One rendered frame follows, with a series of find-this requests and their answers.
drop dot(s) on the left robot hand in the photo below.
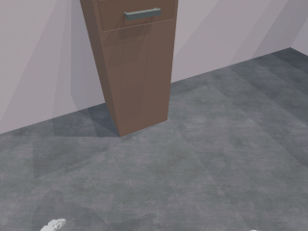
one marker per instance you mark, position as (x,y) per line
(54,225)

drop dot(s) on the drawer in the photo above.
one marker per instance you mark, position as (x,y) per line
(112,12)

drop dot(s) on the handle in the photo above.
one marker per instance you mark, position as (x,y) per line
(143,14)

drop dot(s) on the cabinet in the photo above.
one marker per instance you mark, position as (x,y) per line
(134,66)

